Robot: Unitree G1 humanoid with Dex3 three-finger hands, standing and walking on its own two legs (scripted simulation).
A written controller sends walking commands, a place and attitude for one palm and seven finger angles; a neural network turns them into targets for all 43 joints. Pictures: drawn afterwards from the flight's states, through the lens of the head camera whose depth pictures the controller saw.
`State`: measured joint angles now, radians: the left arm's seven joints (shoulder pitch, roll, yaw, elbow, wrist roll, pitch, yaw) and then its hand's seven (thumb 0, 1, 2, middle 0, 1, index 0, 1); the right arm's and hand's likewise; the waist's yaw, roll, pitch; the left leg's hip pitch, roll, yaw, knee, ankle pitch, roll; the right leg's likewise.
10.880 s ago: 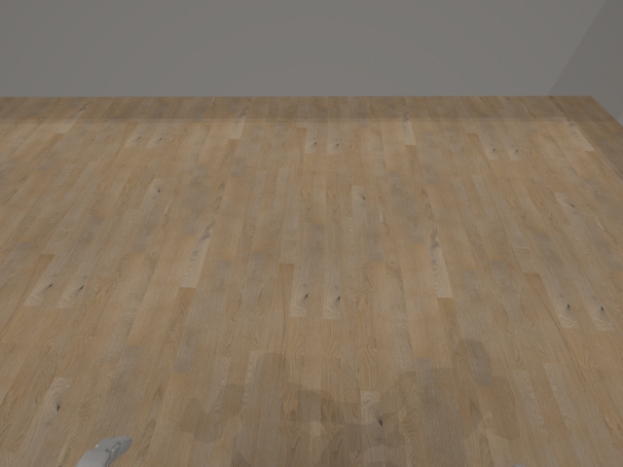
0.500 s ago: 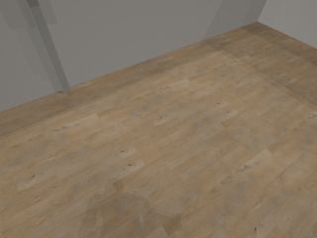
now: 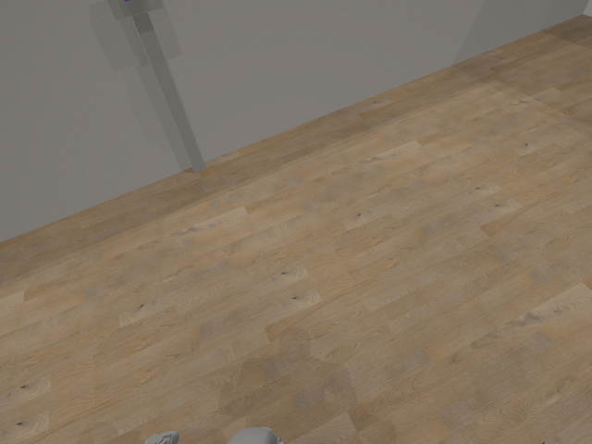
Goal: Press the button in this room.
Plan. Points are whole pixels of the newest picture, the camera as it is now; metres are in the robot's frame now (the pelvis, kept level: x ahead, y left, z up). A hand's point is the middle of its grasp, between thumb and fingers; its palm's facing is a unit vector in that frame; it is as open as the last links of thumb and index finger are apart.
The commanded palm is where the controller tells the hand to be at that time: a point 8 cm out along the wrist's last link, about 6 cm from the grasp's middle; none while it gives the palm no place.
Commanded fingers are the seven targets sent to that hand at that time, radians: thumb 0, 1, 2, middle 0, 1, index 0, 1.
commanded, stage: turn or walk to find it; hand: left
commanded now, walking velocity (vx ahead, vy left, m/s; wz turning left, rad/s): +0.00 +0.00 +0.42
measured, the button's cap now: out of the picture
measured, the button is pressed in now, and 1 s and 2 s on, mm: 0 0 0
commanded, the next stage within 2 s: stand and wait in 0.04 s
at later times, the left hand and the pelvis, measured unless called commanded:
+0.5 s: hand out of the picture -0.06 +0.23 -0.18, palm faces +0.17 -0.97 -0.19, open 7.4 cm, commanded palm none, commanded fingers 0.00 0.90 0.90 -0.20 -0.30 -0.20 -0.30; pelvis -0.03 +0.04 +0.00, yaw +5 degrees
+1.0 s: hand out of the picture -0.08 +0.21 -0.17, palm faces +0.30 -0.92 -0.24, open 7.4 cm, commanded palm none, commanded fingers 0.00 0.90 0.90 -0.20 -0.30 -0.20 -0.30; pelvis -0.07 +0.02 +0.00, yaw +17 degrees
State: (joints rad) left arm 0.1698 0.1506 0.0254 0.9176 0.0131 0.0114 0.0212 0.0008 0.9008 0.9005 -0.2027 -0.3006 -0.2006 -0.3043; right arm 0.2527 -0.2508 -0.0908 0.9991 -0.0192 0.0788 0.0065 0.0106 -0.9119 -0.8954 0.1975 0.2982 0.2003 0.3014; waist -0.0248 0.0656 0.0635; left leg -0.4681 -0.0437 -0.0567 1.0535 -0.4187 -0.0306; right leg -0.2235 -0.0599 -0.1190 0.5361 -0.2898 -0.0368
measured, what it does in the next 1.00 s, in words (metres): steps on the spot, turning left: left foot, then right foot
